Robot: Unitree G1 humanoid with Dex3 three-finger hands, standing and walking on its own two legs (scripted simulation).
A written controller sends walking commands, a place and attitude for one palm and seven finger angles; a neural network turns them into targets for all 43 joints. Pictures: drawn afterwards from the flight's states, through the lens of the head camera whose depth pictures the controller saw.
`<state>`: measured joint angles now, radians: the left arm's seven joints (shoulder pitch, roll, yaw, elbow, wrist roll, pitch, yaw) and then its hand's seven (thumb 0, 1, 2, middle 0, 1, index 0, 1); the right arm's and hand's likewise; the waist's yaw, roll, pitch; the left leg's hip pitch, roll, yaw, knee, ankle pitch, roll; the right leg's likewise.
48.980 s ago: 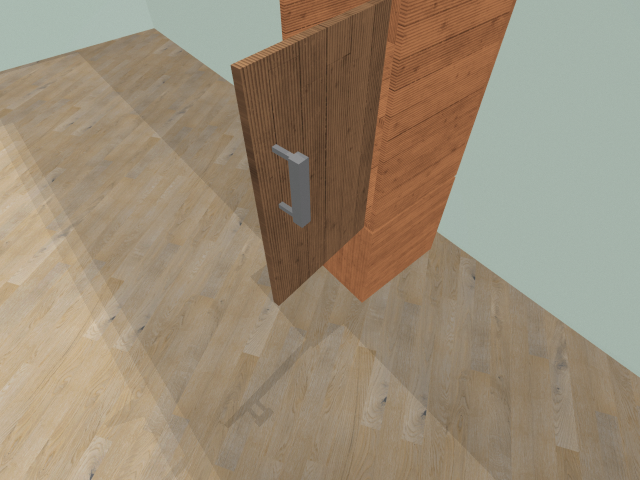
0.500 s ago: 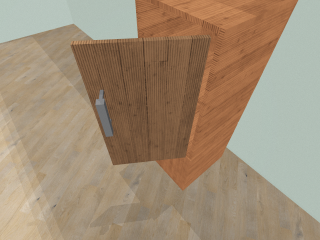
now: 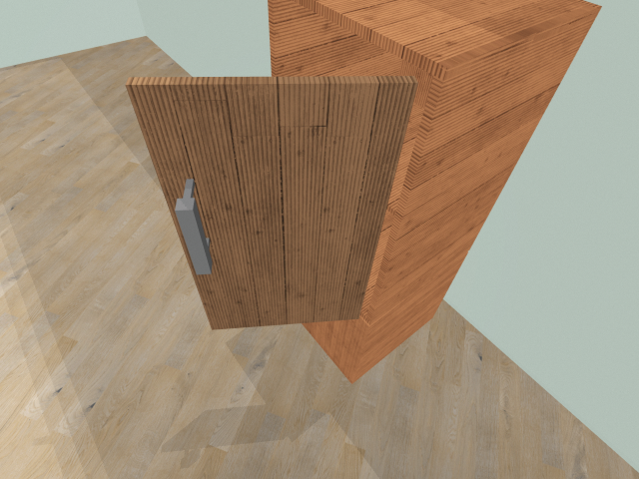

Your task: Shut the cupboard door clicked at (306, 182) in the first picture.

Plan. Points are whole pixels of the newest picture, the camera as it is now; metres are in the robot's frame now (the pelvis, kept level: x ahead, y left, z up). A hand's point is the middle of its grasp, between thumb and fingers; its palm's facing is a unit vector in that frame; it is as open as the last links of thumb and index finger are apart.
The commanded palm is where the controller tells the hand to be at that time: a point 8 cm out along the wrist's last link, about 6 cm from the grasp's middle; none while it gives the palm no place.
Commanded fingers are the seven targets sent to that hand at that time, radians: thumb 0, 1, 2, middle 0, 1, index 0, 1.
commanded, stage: come to a stop and stand still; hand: left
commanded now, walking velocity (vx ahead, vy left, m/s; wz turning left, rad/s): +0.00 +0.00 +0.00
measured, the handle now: (197, 228) +0.45 +0.21 +0.03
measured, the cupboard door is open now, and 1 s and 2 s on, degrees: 58 58 58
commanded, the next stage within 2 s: look again from close up in 0.54 s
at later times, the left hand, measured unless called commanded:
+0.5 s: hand out of the picture +0.01 +0.16 -0.18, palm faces +0.03 -0.98 -0.18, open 7.4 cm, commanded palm none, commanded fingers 0.00 0.90 0.90 -0.20 -0.30 -0.20 -0.30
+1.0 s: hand out of the picture +0.04 +0.21 -0.18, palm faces -0.02 -0.97 -0.24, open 7.4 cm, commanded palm none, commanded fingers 0.00 0.90 0.90 -0.20 -0.30 -0.20 -0.30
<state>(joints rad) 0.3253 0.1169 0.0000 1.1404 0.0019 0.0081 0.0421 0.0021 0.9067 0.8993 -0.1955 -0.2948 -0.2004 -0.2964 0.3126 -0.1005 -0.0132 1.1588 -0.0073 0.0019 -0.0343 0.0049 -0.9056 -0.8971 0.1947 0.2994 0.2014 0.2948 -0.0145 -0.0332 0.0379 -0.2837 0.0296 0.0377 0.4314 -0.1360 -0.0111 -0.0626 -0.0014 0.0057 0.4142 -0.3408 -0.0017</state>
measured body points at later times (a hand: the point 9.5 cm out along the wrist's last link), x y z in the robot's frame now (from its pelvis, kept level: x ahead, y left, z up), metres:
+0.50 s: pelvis +0.03 +0.00 +0.00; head +0.04 +0.01 +0.45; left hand +0.01 +0.21 -0.17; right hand +0.05 -0.23 -0.15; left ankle +0.06 +0.13 -0.74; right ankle -0.07 -0.12 -0.74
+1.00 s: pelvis +0.02 +0.02 -0.01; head +0.03 +0.01 +0.44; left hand +0.05 +0.26 -0.16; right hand +0.04 -0.21 -0.17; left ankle +0.06 +0.13 -0.74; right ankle -0.07 -0.12 -0.74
